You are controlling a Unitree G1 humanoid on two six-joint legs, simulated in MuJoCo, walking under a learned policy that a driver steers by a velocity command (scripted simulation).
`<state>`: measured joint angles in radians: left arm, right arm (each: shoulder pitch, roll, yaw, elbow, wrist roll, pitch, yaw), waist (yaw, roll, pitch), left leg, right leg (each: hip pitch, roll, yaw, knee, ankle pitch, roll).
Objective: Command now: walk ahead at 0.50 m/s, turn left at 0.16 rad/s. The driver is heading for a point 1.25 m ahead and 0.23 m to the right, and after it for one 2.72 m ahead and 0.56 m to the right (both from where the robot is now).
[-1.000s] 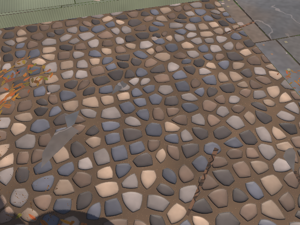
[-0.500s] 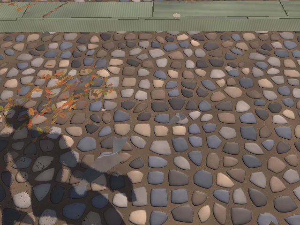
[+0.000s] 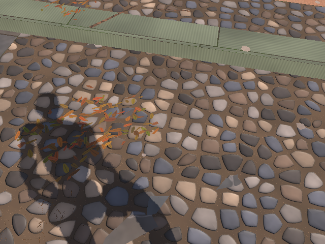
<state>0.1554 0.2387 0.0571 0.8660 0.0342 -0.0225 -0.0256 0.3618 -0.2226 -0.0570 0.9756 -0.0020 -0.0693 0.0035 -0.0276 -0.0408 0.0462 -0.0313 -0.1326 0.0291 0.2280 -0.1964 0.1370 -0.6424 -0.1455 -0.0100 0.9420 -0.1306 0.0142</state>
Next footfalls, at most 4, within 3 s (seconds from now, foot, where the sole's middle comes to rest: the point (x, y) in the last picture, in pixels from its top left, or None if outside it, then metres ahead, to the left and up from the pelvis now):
0.26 right None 0.32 -0.11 -0.78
0.78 left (139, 214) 0.61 0.08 -0.78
1.28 right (178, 182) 0.76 -0.09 -0.78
1.78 left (138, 170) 0.82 0.09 -0.78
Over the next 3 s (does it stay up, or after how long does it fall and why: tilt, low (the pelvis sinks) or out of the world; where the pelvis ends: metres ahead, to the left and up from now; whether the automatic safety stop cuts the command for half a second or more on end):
stays up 1.26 -0.26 0.00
